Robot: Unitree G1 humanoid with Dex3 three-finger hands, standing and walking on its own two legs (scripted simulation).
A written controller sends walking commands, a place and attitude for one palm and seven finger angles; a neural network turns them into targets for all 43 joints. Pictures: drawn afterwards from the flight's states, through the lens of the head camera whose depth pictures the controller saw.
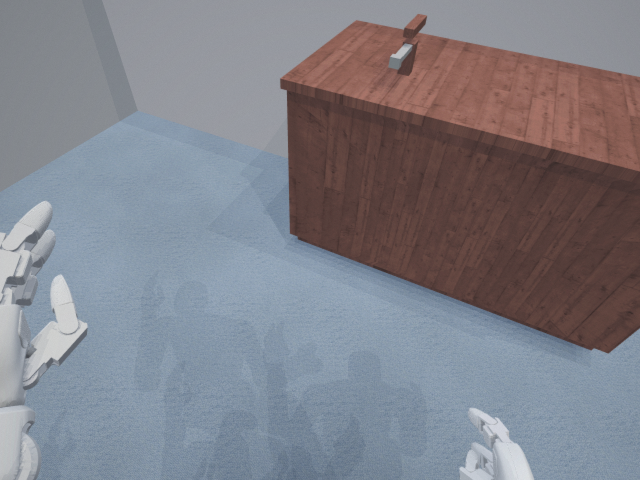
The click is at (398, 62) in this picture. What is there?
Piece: tap's lever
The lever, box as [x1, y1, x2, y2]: [388, 54, 402, 69]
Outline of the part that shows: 392,54 390,56 388,67 397,69 400,66 402,56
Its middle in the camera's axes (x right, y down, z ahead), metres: +0.20 -0.47 +1.03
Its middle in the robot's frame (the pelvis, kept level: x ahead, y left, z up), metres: +1.10 -0.13 +0.06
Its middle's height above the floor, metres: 0.84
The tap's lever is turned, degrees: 0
